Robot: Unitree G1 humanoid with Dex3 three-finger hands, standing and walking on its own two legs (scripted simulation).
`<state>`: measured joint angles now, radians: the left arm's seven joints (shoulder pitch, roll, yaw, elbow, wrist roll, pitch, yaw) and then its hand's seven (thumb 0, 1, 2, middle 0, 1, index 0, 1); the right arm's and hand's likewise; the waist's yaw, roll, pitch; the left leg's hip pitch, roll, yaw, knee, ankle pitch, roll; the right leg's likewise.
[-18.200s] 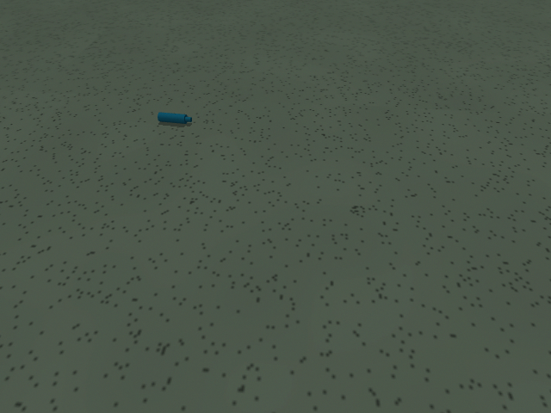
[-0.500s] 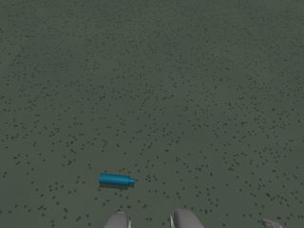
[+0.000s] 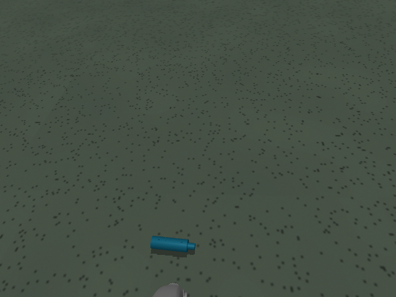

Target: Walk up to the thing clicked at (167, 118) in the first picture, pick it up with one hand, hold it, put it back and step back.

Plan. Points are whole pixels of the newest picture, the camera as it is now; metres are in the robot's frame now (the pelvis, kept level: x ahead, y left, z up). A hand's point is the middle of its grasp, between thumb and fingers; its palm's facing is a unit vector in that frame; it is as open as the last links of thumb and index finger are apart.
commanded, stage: walk up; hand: left
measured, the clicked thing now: (173, 244) +0.47 +0.19 -0.72
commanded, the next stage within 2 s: none
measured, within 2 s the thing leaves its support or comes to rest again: neither
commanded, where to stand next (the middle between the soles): +0.07 -0.01 m, yaw -3 degrees
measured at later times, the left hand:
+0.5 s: hand out of the picture +0.11 +0.28 -0.18, palm faces -0.10 -0.94 -0.32, open 7.4 cm
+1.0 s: hand out of the picture +0.03 +0.34 -0.13, palm faces -0.03 -0.85 -0.52, open 7.4 cm
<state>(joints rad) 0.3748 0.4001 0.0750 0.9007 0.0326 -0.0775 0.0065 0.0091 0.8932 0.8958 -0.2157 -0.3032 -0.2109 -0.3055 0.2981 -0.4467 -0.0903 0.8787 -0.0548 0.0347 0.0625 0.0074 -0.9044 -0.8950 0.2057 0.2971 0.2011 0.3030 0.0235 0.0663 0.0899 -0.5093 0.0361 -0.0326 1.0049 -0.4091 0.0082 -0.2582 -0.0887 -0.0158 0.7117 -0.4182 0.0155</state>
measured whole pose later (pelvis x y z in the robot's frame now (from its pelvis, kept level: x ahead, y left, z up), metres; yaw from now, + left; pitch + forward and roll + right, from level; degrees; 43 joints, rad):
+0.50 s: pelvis -0.01 +0.01 -0.02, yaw -4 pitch -3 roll +0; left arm 0.17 0.47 0.10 0.81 0.01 0.09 -0.04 0.01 0.90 0.90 -0.20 -0.30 -0.20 -0.30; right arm 0.25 -0.47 -0.08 0.83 -0.03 -0.04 -0.07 0.00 -0.90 -0.89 0.21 0.30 0.21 0.30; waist -0.01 -0.12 0.19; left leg -0.46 0.11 0.02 0.82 -0.30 -0.01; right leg -0.54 -0.03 0.12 1.16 -0.44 0.01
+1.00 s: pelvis -0.05 +0.03 -0.01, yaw -1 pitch -2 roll +1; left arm 0.24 0.45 0.08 0.93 0.03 0.00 0.03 0.01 0.90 0.90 -0.21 -0.30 -0.20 -0.30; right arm 0.29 -0.41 -0.07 0.90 -0.04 -0.02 0.03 0.00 -0.90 -0.89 0.21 0.30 0.21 0.30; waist -0.02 0.03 0.08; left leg -0.35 -0.03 0.02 0.82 -0.45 0.05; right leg -0.54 -0.03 0.10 1.06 -0.51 -0.02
